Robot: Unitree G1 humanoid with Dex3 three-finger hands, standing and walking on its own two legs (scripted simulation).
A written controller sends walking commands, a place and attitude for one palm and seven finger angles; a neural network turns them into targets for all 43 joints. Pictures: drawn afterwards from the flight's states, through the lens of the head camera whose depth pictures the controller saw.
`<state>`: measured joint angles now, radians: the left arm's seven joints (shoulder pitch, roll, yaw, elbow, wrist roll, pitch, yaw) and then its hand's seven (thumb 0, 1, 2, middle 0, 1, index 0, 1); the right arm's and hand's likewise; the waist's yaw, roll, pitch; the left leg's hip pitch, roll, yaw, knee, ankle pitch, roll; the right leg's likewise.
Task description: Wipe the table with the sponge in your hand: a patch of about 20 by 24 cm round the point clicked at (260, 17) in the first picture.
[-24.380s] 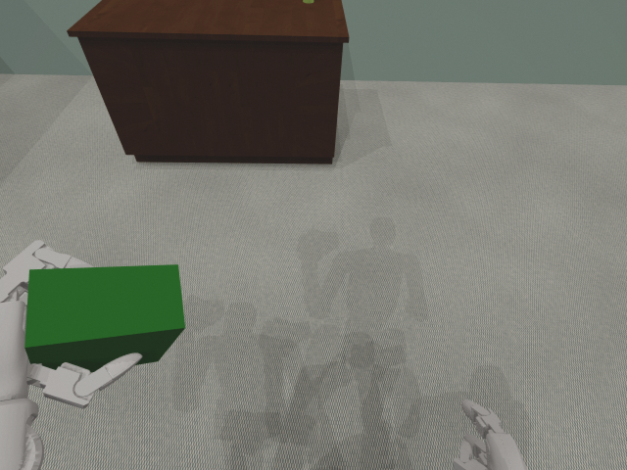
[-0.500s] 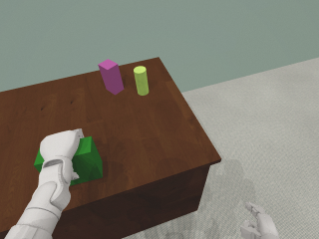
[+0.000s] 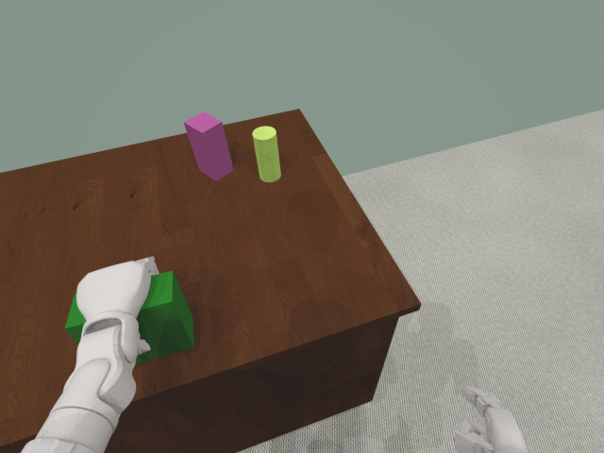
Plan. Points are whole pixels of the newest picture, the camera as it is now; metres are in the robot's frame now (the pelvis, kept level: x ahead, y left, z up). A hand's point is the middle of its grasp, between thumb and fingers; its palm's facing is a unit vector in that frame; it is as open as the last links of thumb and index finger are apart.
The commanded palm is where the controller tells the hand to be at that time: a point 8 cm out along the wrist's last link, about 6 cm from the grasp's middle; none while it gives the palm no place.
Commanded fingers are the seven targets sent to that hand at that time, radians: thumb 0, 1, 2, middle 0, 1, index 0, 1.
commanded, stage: lower the sponge onto the table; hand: left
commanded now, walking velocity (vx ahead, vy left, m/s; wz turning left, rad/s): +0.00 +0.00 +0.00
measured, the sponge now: (141, 329) +0.28 +0.29 -0.03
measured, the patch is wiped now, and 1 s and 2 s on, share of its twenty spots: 0.00 0.20 0.40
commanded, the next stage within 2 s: wipe forward along the first lane in 0.64 s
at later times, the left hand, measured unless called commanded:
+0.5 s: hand (142, 316) +0.29 +0.28 -0.01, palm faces -0.09 -0.07 -0.99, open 10.4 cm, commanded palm +0.27 +0.28 +0.05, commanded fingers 0.00 0.10 1.30 -1.20 -1.60 -1.20 -1.60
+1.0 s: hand (142, 308) +0.30 +0.29 -0.01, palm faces -0.11 -0.03 -0.99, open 10.4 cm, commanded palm +0.29 +0.29 +0.03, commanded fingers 0.00 0.10 1.30 -1.20 -1.60 -1.20 -1.60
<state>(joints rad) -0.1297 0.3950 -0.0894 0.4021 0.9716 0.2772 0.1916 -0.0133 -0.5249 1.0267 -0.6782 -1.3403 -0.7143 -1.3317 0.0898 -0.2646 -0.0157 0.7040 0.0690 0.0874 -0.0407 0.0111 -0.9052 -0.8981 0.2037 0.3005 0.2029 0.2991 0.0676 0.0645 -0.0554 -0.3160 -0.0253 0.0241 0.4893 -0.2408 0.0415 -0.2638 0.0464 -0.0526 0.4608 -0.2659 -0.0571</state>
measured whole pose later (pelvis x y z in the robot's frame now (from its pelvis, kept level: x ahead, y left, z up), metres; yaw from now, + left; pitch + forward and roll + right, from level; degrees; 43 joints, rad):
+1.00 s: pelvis -0.02 -0.01 -0.01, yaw +1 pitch +7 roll -1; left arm -0.31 0.38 -0.09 0.66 1.01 0.22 0.27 0.00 -0.53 1.03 -0.69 -1.33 -0.73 -1.32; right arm 0.12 -0.27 -0.02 0.72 0.08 0.12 -0.05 0.01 -0.91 -0.90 0.20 0.30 0.20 0.30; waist 0.05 0.05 -0.09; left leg -0.45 -0.02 0.01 0.58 -0.25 0.04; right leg -0.39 0.05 -0.07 0.55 -0.28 -0.07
